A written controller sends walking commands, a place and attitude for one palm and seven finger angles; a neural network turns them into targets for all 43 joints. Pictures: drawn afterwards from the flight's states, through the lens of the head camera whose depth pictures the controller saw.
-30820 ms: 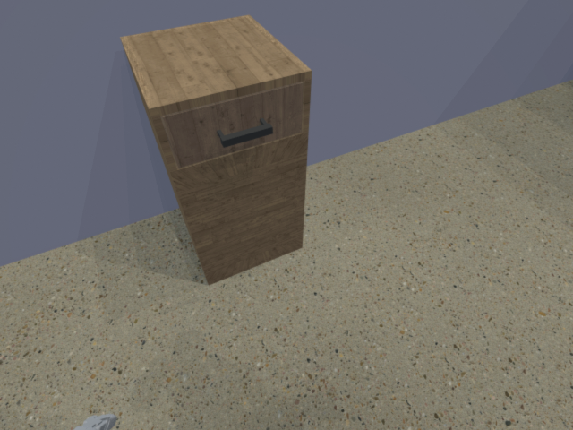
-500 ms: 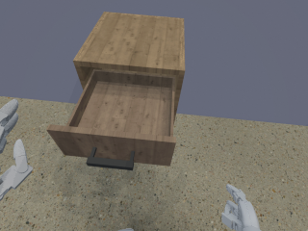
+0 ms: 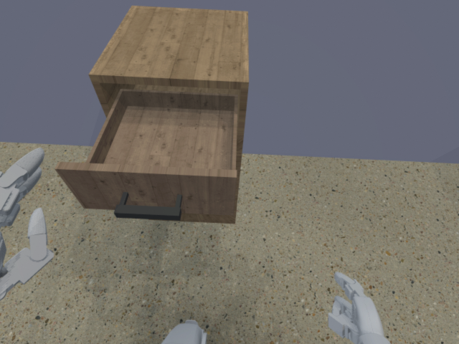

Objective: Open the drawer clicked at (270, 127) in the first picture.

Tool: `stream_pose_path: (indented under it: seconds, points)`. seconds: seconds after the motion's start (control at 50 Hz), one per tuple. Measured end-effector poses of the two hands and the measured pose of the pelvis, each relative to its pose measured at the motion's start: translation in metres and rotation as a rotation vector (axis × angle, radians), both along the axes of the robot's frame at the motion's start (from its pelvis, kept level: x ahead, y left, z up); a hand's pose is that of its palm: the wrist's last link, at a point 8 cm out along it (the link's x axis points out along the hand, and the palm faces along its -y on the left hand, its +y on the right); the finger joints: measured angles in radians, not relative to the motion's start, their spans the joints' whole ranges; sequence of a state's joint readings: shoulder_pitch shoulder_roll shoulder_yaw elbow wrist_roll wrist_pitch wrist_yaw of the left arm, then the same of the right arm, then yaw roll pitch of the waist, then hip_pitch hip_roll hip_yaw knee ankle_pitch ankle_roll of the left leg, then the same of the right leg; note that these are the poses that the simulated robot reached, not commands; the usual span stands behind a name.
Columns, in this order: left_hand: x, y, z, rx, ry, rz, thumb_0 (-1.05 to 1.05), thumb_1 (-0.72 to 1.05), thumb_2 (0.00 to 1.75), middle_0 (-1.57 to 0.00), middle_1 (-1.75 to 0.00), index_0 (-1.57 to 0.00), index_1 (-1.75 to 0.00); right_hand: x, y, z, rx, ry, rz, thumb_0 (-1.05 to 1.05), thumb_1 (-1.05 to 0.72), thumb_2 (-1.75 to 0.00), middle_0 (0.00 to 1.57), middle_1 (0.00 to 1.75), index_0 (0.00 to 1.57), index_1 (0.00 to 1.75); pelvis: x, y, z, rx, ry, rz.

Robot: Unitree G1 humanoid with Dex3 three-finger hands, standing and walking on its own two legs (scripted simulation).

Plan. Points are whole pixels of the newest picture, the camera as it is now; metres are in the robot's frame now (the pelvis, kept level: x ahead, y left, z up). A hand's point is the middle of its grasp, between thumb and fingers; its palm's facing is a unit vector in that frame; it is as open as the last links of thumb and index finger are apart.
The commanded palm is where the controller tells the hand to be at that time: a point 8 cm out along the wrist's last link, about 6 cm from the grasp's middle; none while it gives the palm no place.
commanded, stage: step back with the hand held close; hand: left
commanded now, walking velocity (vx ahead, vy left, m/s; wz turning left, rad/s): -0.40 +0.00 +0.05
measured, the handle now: (150, 205) +0.40 +0.20 -0.07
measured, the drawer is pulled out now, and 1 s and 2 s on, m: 0.30 0.30 0.30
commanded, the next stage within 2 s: stop stepping back and stand still in 0.14 s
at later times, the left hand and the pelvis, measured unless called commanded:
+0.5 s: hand out of the picture +0.06 +0.22 +0.17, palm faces +0.35 -0.82 -0.45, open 7.4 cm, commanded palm +0.00 +0.26 +0.19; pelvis -0.12 -0.02 +0.00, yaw +1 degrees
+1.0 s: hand out of the picture +0.04 +0.22 +0.16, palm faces +0.37 -0.82 -0.43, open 7.4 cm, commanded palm -0.02 +0.26 +0.19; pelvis -0.14 -0.02 +0.01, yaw +2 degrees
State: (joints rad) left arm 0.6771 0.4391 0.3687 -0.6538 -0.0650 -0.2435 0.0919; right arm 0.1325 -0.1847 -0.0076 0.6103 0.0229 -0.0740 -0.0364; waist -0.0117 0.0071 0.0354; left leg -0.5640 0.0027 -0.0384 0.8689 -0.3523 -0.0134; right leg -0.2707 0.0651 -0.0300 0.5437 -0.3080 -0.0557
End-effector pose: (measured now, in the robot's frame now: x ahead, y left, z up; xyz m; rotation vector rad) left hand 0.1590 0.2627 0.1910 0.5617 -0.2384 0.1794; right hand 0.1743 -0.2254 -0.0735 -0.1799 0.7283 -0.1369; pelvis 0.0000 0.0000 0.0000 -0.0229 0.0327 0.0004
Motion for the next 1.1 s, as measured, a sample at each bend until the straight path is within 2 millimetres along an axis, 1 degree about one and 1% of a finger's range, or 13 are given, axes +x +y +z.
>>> stream_pose_path:
  seconds: [0.1, 0.2, 0.3, 0.4, 0.46, 0.54, 0.66, 0.74, 0.84, 0.96, 1.04, 1.06, 1.1]
  points:
    - [-0.021, 0.016, -0.007, -0.041, -0.001, 0.115, 0.02, 0.88, 0.9, -0.21, -0.31, -0.22, -0.3, -0.025, -0.014, 0.011, -0.073, 0.039, -0.034, 0.01, -0.9, -0.9, 0.2, 0.3, 0.2, 0.3, -0.014, 0.0, 0.008, 0.037, 0.013, 0.011]
    - [-0.041, 0.022, -0.015, -0.068, -0.027, 0.11, 0.02, 0.89, 0.9, -0.21, -0.31, -0.21, -0.3, -0.044, -0.015, 0.011, -0.108, 0.04, -0.019, 0.01, -0.91, -0.9, 0.2, 0.3, 0.2, 0.3, -0.044, 0.005, 0.001, 0.022, 0.011, 0.038]
    - [-0.073, 0.012, -0.007, -0.042, -0.009, 0.08, 0.02, 0.89, 0.9, -0.21, -0.31, -0.21, -0.3, -0.068, -0.002, 0.015, -0.059, -0.01, 0.027, 0.01, -0.91, -0.9, 0.2, 0.3, 0.2, 0.3, -0.075, -0.002, 0.003, 0.016, 0.015, 0.014]
    - [-0.109, -0.006, 0.001, -0.006, -0.026, 0.071, 0.02, 0.89, 0.9, -0.21, -0.31, -0.21, -0.3, -0.1, 0.003, 0.005, 0.008, -0.033, 0.055, 0.01, -0.9, -0.9, 0.2, 0.3, 0.2, 0.3, -0.104, -0.014, -0.001, -0.001, -0.011, 0.008]
    - [-0.126, -0.009, 0.0, -0.035, -0.022, 0.099, 0.02, 0.88, 0.9, -0.21, -0.31, -0.21, -0.3, -0.125, -0.003, 0.0, 0.017, 0.009, 0.039, 0.01, -0.9, -0.9, 0.2, 0.3, 0.2, 0.3, -0.116, -0.017, 0.001, 0.008, -0.023, 0.016]
    - [-0.141, -0.003, -0.008, -0.081, -0.015, 0.153, 0.02, 0.88, 0.9, -0.21, -0.31, -0.21, -0.3, -0.157, -0.017, -0.002, -0.021, 0.065, 0.004, 0.01, -0.9, -0.9, 0.21, 0.3, 0.21, 0.3, -0.124, -0.016, 0.005, 0.028, -0.021, 0.023]
    - [-0.156, 0.003, -0.013, -0.076, -0.022, 0.165, 0.02, 0.88, 0.9, -0.21, -0.31, -0.21, -0.3, -0.185, -0.032, 0.001, -0.08, 0.065, -0.022, 0.01, -0.9, -0.9, 0.2, 0.3, 0.2, 0.3, -0.139, -0.014, 0.003, 0.027, -0.041, 0.038]
    - [-0.162, -0.002, -0.004, -0.026, -0.037, 0.159, 0.02, 0.89, 0.9, -0.21, -0.31, -0.21, -0.3, -0.189, -0.033, 0.001, -0.06, 0.034, -0.017, 0.01, -0.9, -0.9, 0.2, 0.3, 0.2, 0.3, -0.143, -0.02, 0.003, 0.028, -0.049, 0.04]
    - [-0.165, -0.011, -0.001, -0.043, -0.063, 0.153, 0.02, 0.89, 0.9, -0.21, -0.31, -0.21, -0.3, -0.184, -0.033, -0.003, -0.035, 0.026, -0.001, 0.01, -0.9, -0.9, 0.2, 0.3, 0.2, 0.3, -0.144, -0.025, 0.003, 0.015, -0.051, 0.037]
    - [-0.159, -0.01, -0.01, -0.086, -0.036, 0.152, 0.02, 0.88, 0.9, -0.21, -0.31, -0.21, -0.3, -0.174, -0.031, 0.002, -0.04, 0.027, 0.001, 0.01, -0.9, -0.9, 0.2, 0.3, 0.2, 0.3, -0.14, -0.022, 0.005, 0.018, -0.06, 0.031]
    - [-0.151, -0.007, -0.007, -0.064, -0.017, 0.157, 0.02, 0.88, 0.9, -0.21, -0.31, -0.21, -0.3, -0.164, -0.025, 0.006, -0.033, 0.014, 0.012, 0.01, -0.9, -0.9, 0.2, 0.3, 0.2, 0.3, -0.136, -0.021, 0.008, 0.023, -0.048, 0.03]
    - [-0.147, -0.005, -0.014, -0.044, 0.004, 0.15, 0.02, 0.89, 0.9, -0.21, -0.31, -0.21, -0.3, -0.16, -0.024, 0.003, -0.021, 0.009, 0.033, 0.01, -0.9, -0.9, 0.2, 0.3, 0.2, 0.3, -0.135, -0.021, 0.007, 0.022, -0.037, 0.038]
    - [-0.133, 0.003, -0.055, -0.073, 0.165, 0.171, 0.01, 0.89, 0.9, -0.2, -0.3, -0.21, -0.3, -0.156, -0.023, -0.012, -0.001, 0.049, 0.074, 0.01, -0.9, -0.9, 0.2, 0.3, 0.2, 0.3, -0.136, -0.019, 0.004, 0.025, -0.023, 0.05]
